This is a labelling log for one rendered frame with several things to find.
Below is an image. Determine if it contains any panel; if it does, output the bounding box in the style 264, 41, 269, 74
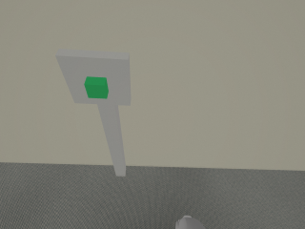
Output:
55, 49, 132, 177

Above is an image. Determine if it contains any button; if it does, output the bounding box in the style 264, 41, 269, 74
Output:
84, 76, 109, 99

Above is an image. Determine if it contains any robot right thigh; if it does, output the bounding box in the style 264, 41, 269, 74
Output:
175, 217, 205, 229

